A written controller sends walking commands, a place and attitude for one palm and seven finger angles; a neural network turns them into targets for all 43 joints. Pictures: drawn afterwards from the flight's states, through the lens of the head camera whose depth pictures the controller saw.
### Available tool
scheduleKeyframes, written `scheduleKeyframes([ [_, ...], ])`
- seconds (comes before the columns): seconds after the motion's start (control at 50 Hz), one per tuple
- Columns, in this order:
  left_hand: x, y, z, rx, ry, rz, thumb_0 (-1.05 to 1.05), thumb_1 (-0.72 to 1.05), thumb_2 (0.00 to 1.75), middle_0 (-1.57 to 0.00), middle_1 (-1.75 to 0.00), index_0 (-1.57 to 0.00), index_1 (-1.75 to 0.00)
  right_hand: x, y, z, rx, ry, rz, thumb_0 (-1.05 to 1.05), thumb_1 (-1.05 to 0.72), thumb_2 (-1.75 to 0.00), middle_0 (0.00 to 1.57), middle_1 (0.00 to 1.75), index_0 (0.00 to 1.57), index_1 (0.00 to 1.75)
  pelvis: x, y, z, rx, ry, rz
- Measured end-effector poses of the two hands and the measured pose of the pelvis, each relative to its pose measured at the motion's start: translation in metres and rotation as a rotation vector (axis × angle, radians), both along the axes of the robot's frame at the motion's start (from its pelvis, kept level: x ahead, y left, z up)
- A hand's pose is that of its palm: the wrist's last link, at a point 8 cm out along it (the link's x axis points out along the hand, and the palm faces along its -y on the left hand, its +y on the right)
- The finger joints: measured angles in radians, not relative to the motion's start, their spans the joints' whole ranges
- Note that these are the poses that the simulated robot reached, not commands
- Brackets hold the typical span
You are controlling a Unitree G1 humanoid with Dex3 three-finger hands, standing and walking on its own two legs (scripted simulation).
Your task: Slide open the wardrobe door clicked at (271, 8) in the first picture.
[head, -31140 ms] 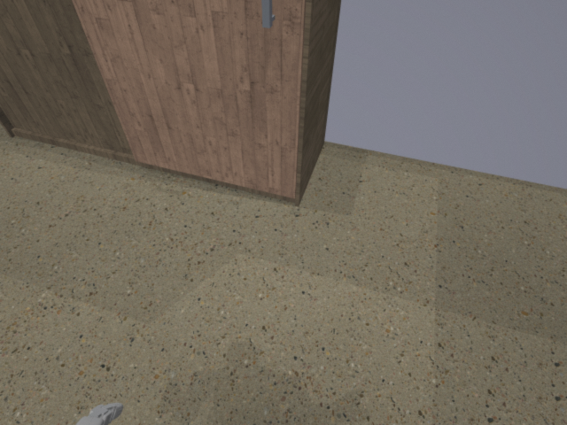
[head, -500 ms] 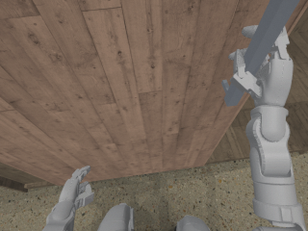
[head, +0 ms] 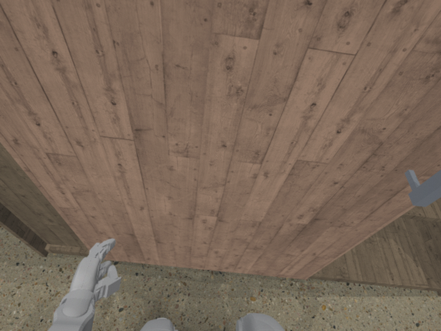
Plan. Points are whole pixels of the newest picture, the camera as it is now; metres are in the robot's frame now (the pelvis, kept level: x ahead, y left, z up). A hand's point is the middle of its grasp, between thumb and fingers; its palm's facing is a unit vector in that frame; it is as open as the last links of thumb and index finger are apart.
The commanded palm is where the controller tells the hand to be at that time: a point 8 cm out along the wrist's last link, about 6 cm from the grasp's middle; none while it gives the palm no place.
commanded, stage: stop walking and hold the door there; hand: right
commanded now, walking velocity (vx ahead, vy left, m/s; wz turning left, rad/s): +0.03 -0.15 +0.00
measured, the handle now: out of the picture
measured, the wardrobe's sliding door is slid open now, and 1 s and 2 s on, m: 0.65 0.65 0.65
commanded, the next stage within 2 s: none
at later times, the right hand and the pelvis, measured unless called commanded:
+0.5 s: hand out of the picture +0.33 -0.31 +0.19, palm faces +0.46 +0.87 -0.19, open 5.8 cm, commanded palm +0.29 -0.34 +0.16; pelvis -0.06 -0.02 +0.01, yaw +6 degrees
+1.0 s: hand out of the picture +0.33 -0.31 +0.19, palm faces +0.46 +0.86 -0.21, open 5.6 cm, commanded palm +0.29 -0.35 +0.16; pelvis -0.09 -0.02 +0.01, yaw +6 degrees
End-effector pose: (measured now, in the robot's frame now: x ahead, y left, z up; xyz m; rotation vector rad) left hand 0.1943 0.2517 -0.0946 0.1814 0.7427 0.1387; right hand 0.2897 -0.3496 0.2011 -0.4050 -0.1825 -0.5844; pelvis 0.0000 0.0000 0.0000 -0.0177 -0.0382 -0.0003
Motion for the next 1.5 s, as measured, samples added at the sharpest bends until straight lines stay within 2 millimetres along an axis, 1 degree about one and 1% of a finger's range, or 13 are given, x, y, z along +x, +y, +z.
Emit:
scheduleKeyframes([
  [0.1,-0.06,0.037,0.012,0.099,0.081,0.097,0.02,0.91,0.9,-0.2,-0.3,-0.2,-0.3,0.001,0.001,-0.001,0.049,-0.022,0.029,-0.2,-0.6,-0.76,0.46,1.4,0.37,1.4,-0.013,0.0,0.005,-0.021,0.0,0.007],
  [0.2,-0.117,0.047,0.024,0.19,0.121,0.168,0.02,0.91,0.9,-0.2,-0.3,-0.2,-0.3,0.003,-0.001,-0.004,0.087,-0.096,0.106,-0.14,-0.62,-0.78,0.46,1.4,0.37,1.4,-0.027,-0.013,0.0,0.011,0.008,0.016],
  [0.26,-0.146,0.037,0.027,0.197,0.137,0.214,0.02,0.91,0.9,-0.19,-0.3,-0.2,-0.3,0.003,-0.001,-0.006,0.108,-0.123,0.146,-0.12,-0.64,-0.78,0.46,1.4,0.35,1.4,-0.037,-0.023,0.0,0.028,-0.003,0.041],
  [0.38,-0.183,-0.013,0.02,0.089,0.2,0.211,0.02,0.91,0.9,-0.19,-0.3,-0.2,-0.3,0.002,0.0,-0.004,0.149,-0.087,0.165,-0.1,-0.67,-0.75,0.46,1.4,0.35,1.39,-0.044,-0.029,0.014,0.075,0.019,0.058],
  [0.46,-0.191,-0.038,0.007,0.021,0.234,0.167,0.02,0.91,0.9,-0.2,-0.3,-0.2,-0.3,0.001,-0.001,-0.004,0.139,-0.072,0.162,-0.11,-0.68,-0.73,0.46,1.4,0.35,1.39,-0.052,-0.026,0.013,0.065,0.032,0.09],
  [0.54,-0.188,-0.044,-0.007,-0.023,0.221,0.136,0.02,0.9,0.9,-0.2,-0.3,-0.21,-0.3,0.001,-0.001,-0.003,0.105,-0.052,0.133,-0.14,-0.66,-0.72,0.46,1.4,0.35,1.39,-0.064,-0.02,0.005,0.044,0.041,0.116],
  [0.64,-0.188,-0.027,-0.008,-0.001,0.189,0.16,0.02,0.9,0.9,-0.21,-0.3,-0.21,-0.3,-0.001,-0.001,-0.001,0.108,-0.015,0.115,-0.15,-0.66,-0.71,0.46,1.4,0.38,1.4,-0.075,-0.02,0.003,0.048,0.03,0.097],
  [0.78,-0.195,0.006,0.009,0.105,0.156,0.214,0.01,0.91,0.9,-0.2,-0.3,-0.21,-0.3,-0.001,-0.001,0.0,0.142,-0.009,0.134,-0.13,-0.67,-0.71,0.46,1.4,0.4,1.4,-0.081,-0.024,0.004,0.037,0.027,0.105],
  [0.92,-0.21,0.018,0.015,0.136,0.157,0.238,0.01,0.91,0.9,-0.2,-0.3,-0.2,-0.3,-0.001,0.0,0.0,0.146,-0.003,0.133,-0.13,-0.67,-0.71,0.46,1.4,0.39,1.4,-0.089,-0.024,0.005,0.038,0.032,0.111],
  [1.14,-0.237,-0.001,-0.003,0.079,0.227,0.253,0.01,0.91,0.9,-0.2,-0.3,-0.2,-0.3,0.0,-0.002,0.001,0.13,0.026,0.141,-0.15,-0.66,-0.72,0.46,1.4,0.4,1.4,-0.094,-0.028,0.005,0.039,0.033,0.116],
  [1.32,-0.248,-0.012,-0.01,0.056,0.248,0.259,0.01,0.91,0.9,-0.2,-0.3,-0.2,-0.3,0.001,-0.004,-0.001,0.124,0.048,0.164,-0.19,-0.65,-0.75,0.46,1.4,0.39,1.4,-0.096,-0.034,0.004,0.04,0.028,0.114],
  [1.42,-0.249,-0.013,-0.01,0.084,0.274,0.261,0.01,0.91,0.9,-0.2,-0.3,-0.2,-0.3,0.004,-0.008,-0.003,0.113,0.053,0.204,-0.22,-0.64,-0.77,0.46,1.4,0.41,1.4,-0.093,-0.05,0.004,0.03,0.026,0.096],
  [1.5,-0.244,-0.022,-0.006,0.121,0.295,0.233,0.01,0.91,0.9,-0.2,-0.3,-0.2,-0.3,0.008,-0.014,-0.006,0.117,0.05,0.265,-0.25,-0.62,-0.76,0.46,1.4,0.43,1.4,-0.089,-0.07,0.007,0.006,0.02,0.065],
])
